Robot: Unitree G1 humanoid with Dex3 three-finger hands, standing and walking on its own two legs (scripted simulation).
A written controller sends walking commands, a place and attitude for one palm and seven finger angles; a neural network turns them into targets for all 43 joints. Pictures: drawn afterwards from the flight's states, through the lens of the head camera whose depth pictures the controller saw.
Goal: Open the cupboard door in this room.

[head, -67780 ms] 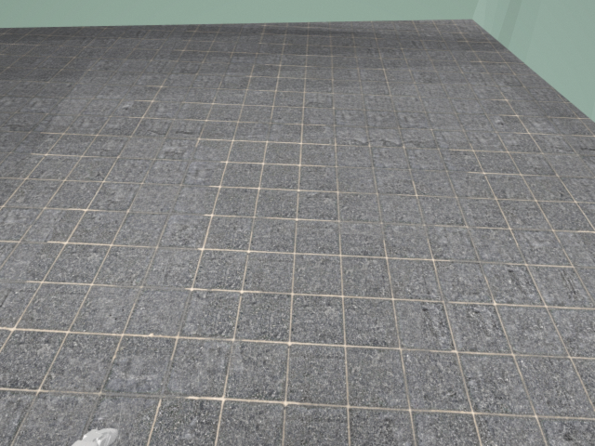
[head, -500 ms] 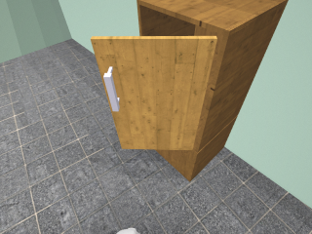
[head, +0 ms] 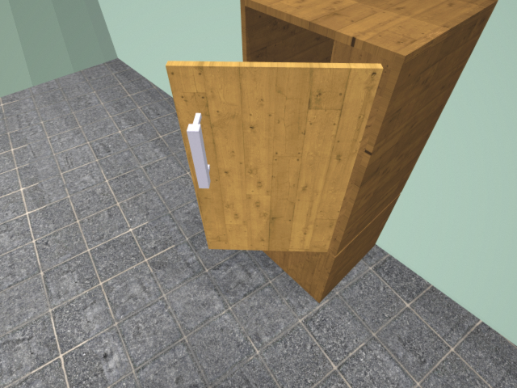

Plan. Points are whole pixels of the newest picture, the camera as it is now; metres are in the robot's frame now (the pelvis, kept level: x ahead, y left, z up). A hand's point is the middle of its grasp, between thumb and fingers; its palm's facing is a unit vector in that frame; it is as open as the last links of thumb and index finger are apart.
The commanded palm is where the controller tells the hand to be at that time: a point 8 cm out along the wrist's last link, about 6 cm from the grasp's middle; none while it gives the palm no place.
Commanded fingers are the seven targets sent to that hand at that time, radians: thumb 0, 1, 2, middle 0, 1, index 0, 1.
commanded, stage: come to a stop and stand still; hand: left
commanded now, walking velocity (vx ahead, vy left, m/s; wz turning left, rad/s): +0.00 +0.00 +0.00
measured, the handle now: (201, 152) +0.54 +0.15 +0.05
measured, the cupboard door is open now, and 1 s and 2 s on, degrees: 45 45 45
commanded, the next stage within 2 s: look again from close up in 0.36 s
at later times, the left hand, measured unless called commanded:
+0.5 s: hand out of the picture +0.03 +0.17 -0.17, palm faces +0.00 -0.98 -0.20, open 7.4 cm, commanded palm none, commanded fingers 0.00 0.90 0.90 -0.20 -0.30 -0.20 -0.30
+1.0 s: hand out of the picture +0.03 +0.14 -0.17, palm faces +0.01 -0.98 -0.19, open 7.4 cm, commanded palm none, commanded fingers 0.00 0.90 0.90 -0.20 -0.30 -0.20 -0.30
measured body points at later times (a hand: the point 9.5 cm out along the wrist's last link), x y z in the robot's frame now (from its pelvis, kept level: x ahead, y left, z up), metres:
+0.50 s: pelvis +0.02 -0.01 +0.00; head +0.04 -0.01 +0.45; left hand +0.03 +0.22 -0.15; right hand +0.03 -0.23 -0.16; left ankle +0.00 +0.08 -0.73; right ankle -0.01 -0.15 -0.73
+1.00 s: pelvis +0.02 -0.03 +0.01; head +0.05 -0.03 +0.46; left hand +0.03 +0.19 -0.15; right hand +0.03 -0.25 -0.16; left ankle +0.00 +0.08 -0.73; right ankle -0.01 -0.15 -0.73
